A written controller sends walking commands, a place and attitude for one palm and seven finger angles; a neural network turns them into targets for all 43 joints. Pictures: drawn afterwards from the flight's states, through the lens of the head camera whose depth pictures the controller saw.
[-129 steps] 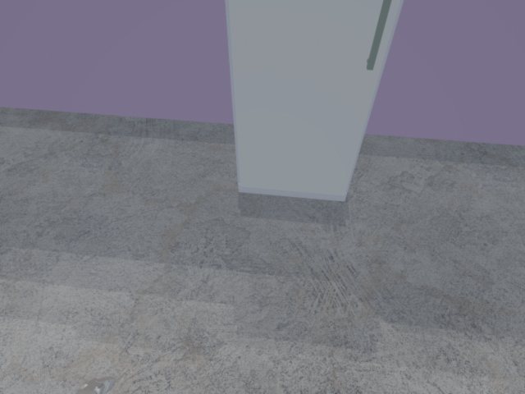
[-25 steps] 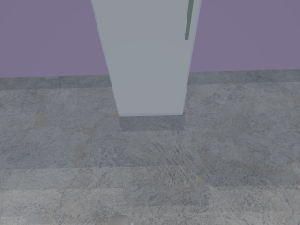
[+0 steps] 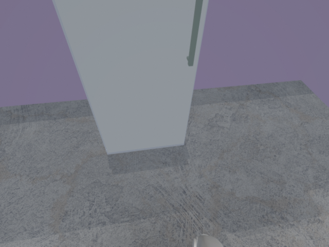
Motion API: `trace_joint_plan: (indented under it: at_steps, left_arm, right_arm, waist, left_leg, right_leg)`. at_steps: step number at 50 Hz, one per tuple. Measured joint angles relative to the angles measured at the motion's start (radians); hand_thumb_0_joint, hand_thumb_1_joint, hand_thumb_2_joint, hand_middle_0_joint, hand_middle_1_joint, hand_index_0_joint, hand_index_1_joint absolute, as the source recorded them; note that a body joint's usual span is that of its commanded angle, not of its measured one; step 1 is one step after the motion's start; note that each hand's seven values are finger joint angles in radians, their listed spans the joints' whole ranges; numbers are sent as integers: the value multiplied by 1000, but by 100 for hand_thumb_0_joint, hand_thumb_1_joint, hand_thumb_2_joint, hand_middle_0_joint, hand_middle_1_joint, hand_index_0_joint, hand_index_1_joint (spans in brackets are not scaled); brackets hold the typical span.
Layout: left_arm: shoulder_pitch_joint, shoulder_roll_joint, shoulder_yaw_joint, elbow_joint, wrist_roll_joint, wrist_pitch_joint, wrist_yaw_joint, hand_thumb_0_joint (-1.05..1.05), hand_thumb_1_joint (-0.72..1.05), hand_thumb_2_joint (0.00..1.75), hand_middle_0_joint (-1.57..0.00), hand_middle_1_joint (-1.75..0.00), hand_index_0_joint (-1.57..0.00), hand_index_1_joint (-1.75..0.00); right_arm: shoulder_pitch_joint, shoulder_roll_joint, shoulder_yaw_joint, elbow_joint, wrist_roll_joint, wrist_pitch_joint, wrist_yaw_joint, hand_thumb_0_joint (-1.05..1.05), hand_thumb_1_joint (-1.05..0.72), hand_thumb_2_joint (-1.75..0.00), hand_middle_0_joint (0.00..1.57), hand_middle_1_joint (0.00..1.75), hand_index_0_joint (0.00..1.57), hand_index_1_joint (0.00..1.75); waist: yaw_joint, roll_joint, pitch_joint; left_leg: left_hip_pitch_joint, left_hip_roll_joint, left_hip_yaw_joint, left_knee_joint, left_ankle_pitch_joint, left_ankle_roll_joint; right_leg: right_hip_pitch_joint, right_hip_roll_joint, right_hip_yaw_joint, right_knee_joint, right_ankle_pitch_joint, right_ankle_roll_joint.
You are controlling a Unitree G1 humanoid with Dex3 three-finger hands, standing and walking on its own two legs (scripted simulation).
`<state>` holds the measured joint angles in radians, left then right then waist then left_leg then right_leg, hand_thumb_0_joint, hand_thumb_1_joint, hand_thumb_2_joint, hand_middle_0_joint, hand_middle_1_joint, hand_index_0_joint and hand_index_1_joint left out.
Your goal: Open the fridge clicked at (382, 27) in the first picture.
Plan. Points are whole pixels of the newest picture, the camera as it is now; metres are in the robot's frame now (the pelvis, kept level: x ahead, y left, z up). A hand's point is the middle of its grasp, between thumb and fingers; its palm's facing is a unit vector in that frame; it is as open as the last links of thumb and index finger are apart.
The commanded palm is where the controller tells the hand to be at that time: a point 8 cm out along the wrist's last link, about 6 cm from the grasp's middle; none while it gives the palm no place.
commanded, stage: turn to face it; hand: right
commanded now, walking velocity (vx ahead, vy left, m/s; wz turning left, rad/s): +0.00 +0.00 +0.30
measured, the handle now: (197, 3) +0.85 -0.04 +0.23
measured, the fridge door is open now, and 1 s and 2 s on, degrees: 0 0 0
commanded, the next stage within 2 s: take the last steps up to it in 0.44 s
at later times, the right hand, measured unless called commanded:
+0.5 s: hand out of the picture +0.09 -0.19 -0.18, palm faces -0.03 +0.98 -0.17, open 7.4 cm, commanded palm none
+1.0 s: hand out of the picture +0.13 -0.20 -0.19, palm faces -0.07 +0.99 -0.14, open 7.4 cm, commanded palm none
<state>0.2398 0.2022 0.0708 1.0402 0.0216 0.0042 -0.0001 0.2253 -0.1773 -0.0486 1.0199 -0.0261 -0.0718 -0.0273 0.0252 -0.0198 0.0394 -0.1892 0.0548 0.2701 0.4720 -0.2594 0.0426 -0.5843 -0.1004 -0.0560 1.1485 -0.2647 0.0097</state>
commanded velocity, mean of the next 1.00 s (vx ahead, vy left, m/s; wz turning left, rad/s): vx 0.14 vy -0.02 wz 0.16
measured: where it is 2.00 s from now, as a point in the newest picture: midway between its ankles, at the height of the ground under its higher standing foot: (165, 230)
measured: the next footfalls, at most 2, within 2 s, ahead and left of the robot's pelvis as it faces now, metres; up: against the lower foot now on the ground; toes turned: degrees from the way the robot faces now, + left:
right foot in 0.16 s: +0.18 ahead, -0.12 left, +0.00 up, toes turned -7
left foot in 0.56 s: +0.10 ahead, +0.11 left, +0.00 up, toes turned +13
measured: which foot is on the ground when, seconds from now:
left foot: down 0.00-0.18, up 0.20-0.54, down 0.56-0.98, up 1.00-1.00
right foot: up 0.00-0.14, down 0.16-0.58, up 0.60-0.96, down 0.98-1.00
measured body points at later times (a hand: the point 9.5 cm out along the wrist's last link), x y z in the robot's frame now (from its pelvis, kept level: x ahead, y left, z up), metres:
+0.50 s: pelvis +0.07 -0.02 +0.00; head +0.08 -0.03 +0.45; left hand +0.15 +0.21 -0.15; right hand +0.10 -0.25 -0.16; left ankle +0.06 +0.11 -0.71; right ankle +0.14 -0.11 -0.74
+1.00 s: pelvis +0.14 -0.03 -0.01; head +0.15 -0.04 +0.44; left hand +0.10 +0.21 -0.15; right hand +0.13 -0.25 -0.17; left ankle +0.06 +0.10 -0.73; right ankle +0.15 -0.12 -0.74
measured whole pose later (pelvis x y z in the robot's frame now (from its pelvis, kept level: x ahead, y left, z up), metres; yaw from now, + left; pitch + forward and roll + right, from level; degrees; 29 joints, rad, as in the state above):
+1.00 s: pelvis +0.14 -0.03 -0.01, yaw +9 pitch +1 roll +1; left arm 0.32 0.16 0.04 1.07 0.03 -0.03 0.00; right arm 0.37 -0.16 -0.05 1.10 -0.02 -0.01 0.00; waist -0.02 0.03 0.00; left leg -0.18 0.04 0.07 0.55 -0.37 0.01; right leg -0.27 -0.05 -0.11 0.54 -0.28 -0.01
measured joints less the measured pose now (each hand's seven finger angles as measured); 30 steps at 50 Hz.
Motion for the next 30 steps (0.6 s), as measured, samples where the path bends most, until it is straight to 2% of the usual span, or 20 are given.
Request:
trace_joint_plan:
  at_steps: [4, 7, 8, 10, 11, 13, 16, 19, 23, 27, 28, 30]
  left_arm:
    - [-81, 5, -8, -35, 1, -7, -4, 1, 91, 90, -19, -30, -19, -29]
    - [-119, -9, -25, -39, 1, -17, -4, 1, 91, 90, -19, -30, -19, -29]
    - [-125, -15, -33, -39, 1, -23, -3, 1, 91, 90, -19, -30, -19, -29]
    - [-132, -43, -46, -33, 2, -37, 2, 1, 91, 90, -19, -30, -19, -30]
    - [-135, -58, -54, -31, 1, -40, 4, 0, 91, 90, -19, -30, -19, -30]
    - [-141, -79, -70, -26, 0, -38, 14, 0, 91, 90, -20, -30, -19, -30]
    - [-140, -98, -74, -21, -5, -30, 25, 0, 91, 90, -20, -30, -20, -30]
    - [-146, -94, -57, -30, -11, -29, 31, -2, 93, 90, -20, -30, -20, -30]
    - [-135, -68, -40, -22, -4, -9, 28, -3, 94, 90, -20, -30, -20, -30]
    - [-103, -40, -24, -2, 0, 18, 23, -2, 93, 90, -20, -30, -20, -30]
    - [-92, -35, -20, 2, -1, 24, 22, -1, 92, 90, -20, -30, -20, -30]
    - [-69, -17, -13, 11, -5, 39, 19, -1, 92, 90, -20, -30, -20, -30]
  right_arm:
    - [58, -4, 16, 32, -3, 13, 0, -1, -93, -90, 20, 30, 20, 30]
    - [104, 5, 27, 60, -1, 27, 1, -1, -92, -90, 20, 30, 20, 30]
    - [123, 10, 29, 70, 1, 33, 0, -1, -92, -90, 20, 30, 20, 30]
    - [144, 10, 32, 93, 9, 51, -1, -1, -92, -90, 20, 30, 20, 30]
    - [147, 10, 33, 101, 12, 60, -3, 0, -92, -90, 20, 30, 20, 30]
    - [149, 20, 35, 111, 15, 78, -4, 0, -91, -90, 20, 30, 20, 30]
    - [134, 38, 31, 114, 12, 96, 4, 0, -91, -90, 20, 30, 20, 30]
    - [111, 45, 22, 98, 9, 106, 11, 0, -91, -90, 20, 30, 20, 30]
    - [74, 38, 7, 66, 3, 114, 11, 0, -91, -90, 20, 30, 20, 30]
    - [56, 28, -2, 30, -2, 108, 12, 0, -91, -90, 20, 30, 20, 30]
    - [59, 22, -3, 20, -4, 103, 12, 0, -91, -90, 20, 30, 20, 30]
    - [56, 27, -1, 21, -8, 95, 8, 0, -91, -90, 20, 30, 19, 30]
  waist:
    - [-28, 5, 6]
    - [-60, 9, 10]
    - [-69, 9, 8]
    - [-79, 40, 8]
    - [-87, 57, 12]
    - [-98, 66, 19]
    - [-88, 52, 25]
    - [-71, 42, 24]
    - [-55, 31, 10]
    - [-50, 17, -6]
    - [-50, 22, -13]
    - [-47, -4, -17]
  left_leg:
    - [46, -6, 7, -24, -23, -14]
    - [71, -15, -4, -5, -59, -30]
    - [75, -17, -10, 15, -79, -38]
    - [63, 4, -36, 88, -126, -51]
    - [43, 11, -71, 146, -185, -53]
    - [-11, 8, -134, 284, -290, -60]
    - [-83, 9, -181, 410, -300, -63]
    - [-131, 21, -203, 417, -260, -67]
    - [-143, 24, -204, 351, -208, -66]
    - [-91, 8, -188, 210, -115, -59]
    - [-67, 5, -192, 147, -81, -54]
    - [-65, -14, -191, 140, -62, -34]
  right_leg:
    - [27, -7, -27, -257, 54, 7]
    - [119, 6, -37, -443, 89, 6]
    - [164, 12, -42, -512, 135, 6]
    - [215, 29, -63, -550, 69, -39]
    - [225, 36, -77, -544, 45, -54]
    - [254, 34, -104, -556, 34, -66]
    - [291, 31, -124, -602, 52, -71]
    - [309, 31, -144, -638, 69, -72]
    - [309, 28, -159, -649, 77, -65]
    - [292, 14, -177, -610, 60, -47]
    - [282, 15, -185, -587, 49, -40]
    - [257, 2, -163, -519, -40, -19]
